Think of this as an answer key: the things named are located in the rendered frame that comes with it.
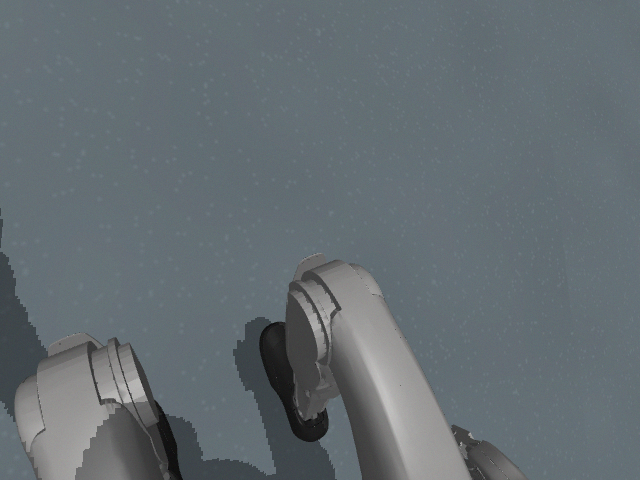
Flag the left robot foot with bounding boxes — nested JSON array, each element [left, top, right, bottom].
[[154, 400, 183, 480]]

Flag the right robot hand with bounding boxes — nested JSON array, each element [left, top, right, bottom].
[[451, 425, 528, 480]]

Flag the right robot foot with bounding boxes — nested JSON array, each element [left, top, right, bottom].
[[259, 322, 329, 442]]

